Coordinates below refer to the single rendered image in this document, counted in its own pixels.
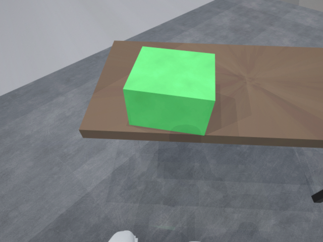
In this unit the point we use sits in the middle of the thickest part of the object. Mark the table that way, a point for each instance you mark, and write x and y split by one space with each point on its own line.
265 95

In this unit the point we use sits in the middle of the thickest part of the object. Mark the carton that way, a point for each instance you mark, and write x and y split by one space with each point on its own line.
171 90

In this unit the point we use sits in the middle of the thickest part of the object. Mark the left robot thigh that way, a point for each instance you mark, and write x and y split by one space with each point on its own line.
123 236

